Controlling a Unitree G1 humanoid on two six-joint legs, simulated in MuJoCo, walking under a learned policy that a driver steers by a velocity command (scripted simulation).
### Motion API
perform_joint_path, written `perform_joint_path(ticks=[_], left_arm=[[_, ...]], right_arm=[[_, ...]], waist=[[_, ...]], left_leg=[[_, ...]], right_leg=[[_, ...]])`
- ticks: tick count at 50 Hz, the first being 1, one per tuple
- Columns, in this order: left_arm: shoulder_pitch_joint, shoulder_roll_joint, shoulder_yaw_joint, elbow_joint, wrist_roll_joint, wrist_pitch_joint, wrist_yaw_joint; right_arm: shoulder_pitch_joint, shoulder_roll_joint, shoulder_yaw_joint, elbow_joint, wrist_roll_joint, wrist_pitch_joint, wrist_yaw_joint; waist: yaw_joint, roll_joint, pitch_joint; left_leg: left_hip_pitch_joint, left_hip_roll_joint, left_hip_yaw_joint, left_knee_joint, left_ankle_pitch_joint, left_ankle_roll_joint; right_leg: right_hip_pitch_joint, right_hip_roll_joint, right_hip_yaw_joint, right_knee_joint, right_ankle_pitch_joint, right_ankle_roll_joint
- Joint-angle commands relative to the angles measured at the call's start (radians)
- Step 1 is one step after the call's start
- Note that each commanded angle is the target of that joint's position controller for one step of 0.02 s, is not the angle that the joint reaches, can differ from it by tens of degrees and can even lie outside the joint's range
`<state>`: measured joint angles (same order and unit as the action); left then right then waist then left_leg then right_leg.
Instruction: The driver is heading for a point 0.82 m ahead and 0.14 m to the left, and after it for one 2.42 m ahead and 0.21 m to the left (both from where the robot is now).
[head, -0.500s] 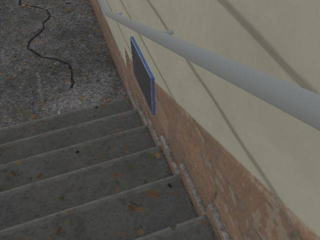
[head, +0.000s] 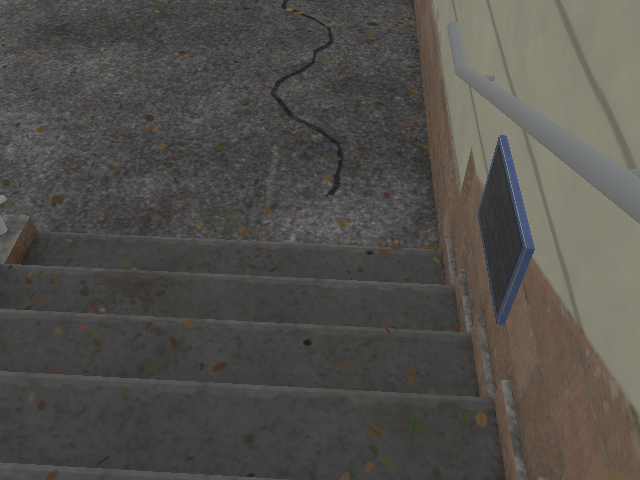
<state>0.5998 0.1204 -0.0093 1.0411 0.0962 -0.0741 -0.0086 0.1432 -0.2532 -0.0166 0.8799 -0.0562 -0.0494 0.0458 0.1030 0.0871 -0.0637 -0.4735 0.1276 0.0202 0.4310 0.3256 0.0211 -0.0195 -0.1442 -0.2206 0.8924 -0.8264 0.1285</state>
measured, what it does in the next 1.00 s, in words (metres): goes down, turning left: left foot 0.15 m lower, then right foot 0.15 m lower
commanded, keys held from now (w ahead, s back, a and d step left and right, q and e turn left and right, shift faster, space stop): w+q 0.52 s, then w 0.48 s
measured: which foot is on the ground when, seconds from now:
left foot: up 0.00-0.00, down 0.02-0.52, up 0.54-0.90, down 0.92-1.00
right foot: down 0.00-0.02, up 0.04-0.48, down 0.50-0.96, up 0.98-1.00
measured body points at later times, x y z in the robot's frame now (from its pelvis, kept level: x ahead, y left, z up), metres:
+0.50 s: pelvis +0.30 +0.05 -0.17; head +0.30 +0.05 +0.28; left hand +0.45 +0.27 -0.26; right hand +0.24 -0.19 -0.31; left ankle +0.10 +0.11 -0.78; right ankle +0.45 -0.03 -0.90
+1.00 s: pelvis +0.53 +0.13 -0.24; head +0.53 +0.13 +0.21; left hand +0.37 +0.30 -0.39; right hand +0.79 +0.00 -0.33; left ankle +0.50 +0.22 -0.94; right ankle +0.47 -0.03 -0.88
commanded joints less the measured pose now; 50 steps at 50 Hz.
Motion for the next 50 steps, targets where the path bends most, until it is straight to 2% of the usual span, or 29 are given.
perform_joint_path(ticks=[1, 2, 3, 4, 5, 8, 10, 12, 13, 14, 15, 16, 18, 22, 23, 24, 25, 26, 27, 29, 31, 33, 37, 39, 44, 47, 48, 49, 50], left_arm=[[0.081, 0.175, 0.035, 0.042, 0.046, 0.04, -0.069], [0.209, 0.071, 0.029, 0.035, 0.011, 0.023, -0.117], [0.127, 0.07, 0.016, -0.039, -0.017, 0.0, -0.144], [-0.22, 0.122, 0.019, -0.203, -0.053, -0.031, -0.125], [-0.376, 0.203, 0.045, -0.237, -0.057, -0.054, -0.084], [-0.25, 0.031, 0.01, -0.208, 0.002, -0.066, -0.034], [-0.241, 0.051, 0.015, -0.21, -0.017, -0.033, -0.031], [-0.275, 0.085, 0.01, -0.23, -0.039, -0.012, -0.034], [-0.275, 0.078, -0.006, -0.225, -0.028, -0.021, -0.049], [-0.334, 0.101, -0.009, -0.241, 0.017, -0.026, -0.065], [-0.411, 0.11, -0.013, -0.27, 0.019, -0.023, -0.068], [-0.469, 0.137, -0.019, -0.294, 0.013, -0.03, -0.066], [-0.519, 0.121, -0.022, -0.321, 0.007, -0.007, -0.079], [-0.628, 0.112, -0.031, -0.362, 0.007, 0.009, -0.072], [-0.611, 0.113, -0.03, -0.355, 0.0, 0.008, -0.065], [-0.519, 0.13, -0.015, -0.325, -0.024, 0.003, -0.051], [-0.289, 0.203, 0.029, -0.257, -0.053, -0.011, -0.042], [0.011, 0.264, 0.059, -0.172, -0.055, -0.021, -0.04], [0.075, 0.367, 0.077, -0.176, -0.049, -0.018, -0.065], [-0.056, 0.31, 0.085, -0.196, -0.022, -0.006, -0.072], [-0.174, 0.056, 0.004, -0.202, -0.032, -0.016, -0.069], [-0.302, 0.008, -0.008, -0.21, -0.036, -0.039, -0.047], [-0.149, 0.181, 0.027, -0.11, -0.021, -0.062, -0.056], [-0.159, 0.221, 0.04, -0.115, 0.001, -0.058, -0.062], [-0.014, 0.187, 0.023, -0.057, 0.008, -0.063, -0.021], [-0.194, 0.311, 0.076, -0.112, -0.021, -0.057, -0.063], [-0.114, 0.251, 0.072, -0.118, -0.008, -0.065, -0.087], [-0.131, 0.151, 0.045, -0.145, -0.029, -0.068, -0.113], [-0.293, 0.153, 0.042, -0.226, -0.066, -0.056, -0.102]], right_arm=[[0.412, -0.209, -0.108, 0.152, 0.009, -0.045, -0.024], [0.665, -0.295, -0.115, 0.186, -0.007, -0.026, 0.0], [0.782, -0.299, -0.126, 0.218, 0.004, -0.034, 0.013], [0.735, -0.271, -0.13, 0.228, 0.017, -0.042, 0.01], [0.621, -0.208, -0.101, 0.215, 0.018, -0.058, 0.012], [0.18, 0.037, 0.013, 0.085, -0.006, -0.057, 0.025], [0.084, -0.045, 0.005, 0.022, 0.023, -0.071, 0.019], [0.219, -0.104, -0.002, 0.074, -0.003, -0.076, 0.023], [0.281, -0.087, 0.01, 0.104, -0.044, -0.076, 0.017], [0.415, -0.019, 0.023, 0.157, -0.043, -0.093, -0.002], [0.499, -0.034, 0.023, 0.173, -0.035, -0.094, -0.008], [0.465, -0.001, 0.028, 0.143, -0.014, -0.094, -0.014], [0.389, -0.095, 0.018, 0.112, -0.033, -0.071, 0.02], [0.502, -0.096, 0.006, 0.14, -0.001, -0.065, 0.005], [0.478, -0.1, -0.003, 0.133, 0.008, -0.066, 0.004], [0.455, -0.1, -0.008, 0.126, -0.022, -0.058, 0.026], [0.375, -0.136, -0.011, 0.094, -0.044, -0.046, 0.058], [0.412, -0.042, 0.004, 0.089, -0.048, -0.046, 0.099], [0.568, 0.04, 0.018, 0.066, 0.005, -0.057, 0.101], [0.312, -0.076, -0.008, -0.071, 0.026, -0.048, 0.083], [0.299, -0.021, 0.011, -0.044, -0.012, -0.039, 0.046], [0.251, 0.037, 0.026, -0.05, -0.055, -0.036, 0.048], [0.073, 0.02, 0.011, -0.075, -0.024, -0.039, 0.071], [0.122, 0.0, 0.01, -0.074, -0.048, -0.036, 0.071], [-0.081, -0.021, 0.002, -0.202, -0.044, -0.039, 0.018], [0.289, -0.148, -0.072, -0.085, -0.013, -0.055, 0.0], [0.435, -0.189, -0.082, -0.056, 0.008, -0.058, -0.016], [0.58, -0.167, -0.062, -0.014, -0.011, -0.052, -0.013], [0.572, -0.133, -0.06, 0.019, -0.026, -0.061, -0.011]], waist=[[-0.22, 0.001, -0.051], [-0.218, 0.192, -0.336], [-0.276, 0.192, -0.445], [-0.373, 0.165, -0.209], [-0.336, 0.018, -0.037], [-0.038, -0.172, 0.152], [-0.02, -0.043, 0.122], [-0.05, -0.049, 0.114], [-0.064, -0.072, 0.09], [-0.138, -0.118, 0.08], [-0.171, -0.068, 0.083], [-0.2, -0.16, 0.08], [-0.158, -0.058, 0.112], [-0.232, -0.054, 0.151], [-0.229, -0.053, 0.157], [-0.168, -0.049, 0.117], [-0.041, -0.079, 0.061], [0.057, -0.183, -0.083], [-0.002, -0.384, -0.29], [0.05, -0.199, -0.066], [-0.063, -0.048, 0.037], [-0.139, -0.075, 0.153], [-0.075, -0.151, 0.086], [-0.104, -0.146, 0.072], [-0.054, -0.166, 0.081], [-0.254, -0.089, 0.024], [-0.267, 0.076, -0.169], [-0.309, 0.136, -0.224], [-0.319, -0.042, 0.04]], left_leg=[[0.763, -0.052, 0.095, 0.037, 0.184, 0.083], [1.223, 0.065, -0.08, 0.301, 0.653, 0.266], [1.383, 0.171, -0.289, 0.313, 0.837, 0.375], [1.256, 0.219, -0.393, 0.152, 0.327, 0.359], [0.916, 0.183, -0.364, 0.117, 0.097, 0.287], [0.032, 0.156, -0.403, 0.006, -0.384, 0.269], [-0.176, 0.125, -0.358, -0.078, -0.371, 0.362], [-0.184, 0.056, -0.309, 0.029, -0.274, 0.353], [-0.191, 0.0, -0.269, 0.145, -0.225, 0.326], [-0.01, -0.038, -0.265, 0.234, -0.35, 0.29], [0.081, -0.03, -0.337, 0.279, -0.392, 0.299], [0.021, -0.085, -0.295, 0.306, -0.591, 0.267], [-0.243, -0.087, -0.353, 0.269, -0.735, 0.29], [0.193, -0.059, -0.578, 0.459, -0.524, 0.298], [0.26, -0.072, -0.577, 0.529, -0.417, 0.279], [0.193, -0.113, -0.505, 0.634, -0.391, 0.238], [0.026, -0.152, -0.425, 0.844, -0.291, 0.195], [-0.34, -0.209, -0.306, 1.097, -0.275, 0.123], [-0.594, -0.317, -0.142, 1.65, -1.09, 0.029], [-0.913, -0.19, -0.116, 1.692, -0.911, -0.016], [-0.709, -0.046, -0.202, 1.395, -0.593, 0.026], [-0.487, 0.046, -0.17, 0.953, -0.367, 0.077], [-0.146, -0.034, -0.004, 0.585, -0.17, 0.026], [-0.132, -0.062, -0.01, 0.606, -0.134, 0.048], [-0.2, -0.072, 0.013, 0.515, -0.498, 0.045], [0.568, -0.235, 0.179, 0.381, -0.482, 0.076], [0.913, -0.055, -0.08, 0.321, -0.282, 0.253], [0.956, 0.215, -0.546, 0.078, -0.259, 0.447], [0.741, 0.262, -0.699, -0.008, -0.513, 0.404]], right_leg=[[-0.363, -0.02, 0.07, 0.428, 0.655, -0.128], [-0.625, 0.123, 0.069, 0.956, 0.033, -0.084], [-0.847, 0.158, 0.213, 1.191, 0.007, -0.078], [-1.211, 0.132, 0.209, 1.237, 0.014, -0.09], [-1.187, 0.072, 0.237, 1.102, 0.12, -0.115], [-0.827, -0.047, 0.405, 0.62, 0.627, -0.234], [-0.652, -0.018, 0.323, 0.378, 0.698, -0.17], [-0.639, 0.014, 0.28, 0.268, 0.811, -0.124], [-0.6, 0.042, 0.265, 0.297, 0.93, -0.119], [-0.761, 0.034, 0.329, 0.112, 1.188, -0.103], [-0.845, 0.036, 0.319, 0.076, 1.193, -0.092], [-0.723, 0.04, 0.322, -0.201, 1.371, -0.104], [-0.425, 0.092, 0.24, -0.19, 1.318, -0.113], [-0.594, 0.123, 0.287, -0.413, 0.983, -0.121], [-0.575, 0.125, 0.289, -0.502, 0.938, -0.138], [-0.349, 0.115, 0.288, -0.606, 1.052, -0.177], [-0.022, 0.109, 0.228, -0.547, 1.177, -0.221], [0.491, -0.004, 0.299, -0.33, 1.327, -0.331], [0.769, -0.28, 0.586, -0.203, 1.779, -0.582], [0.449, -0.365, 0.753, -0.421, 1.149, -0.57], [0.006, -0.238, 0.594, -0.529, 0.829, -0.492], [-0.371, -0.093, 0.442, -0.612, 0.75, -0.435], [-0.538, -0.047, 0.363, -0.582, 0.867, -0.431], [-0.498, -0.063, 0.359, -0.488, 0.89, -0.424], [-0.153, -0.124, 0.443, -0.372, 1.003, -0.412], [-0.578, 0.029, 0.259, 0.005, 1.237, -0.336], [-0.768, 0.122, 0.19, 0.387, 0.88, -0.239], [-0.978, 0.217, 0.257, 0.663, 0.109, -0.203], [-1.181, 0.188, 0.379, 0.625, 0.232, -0.223]])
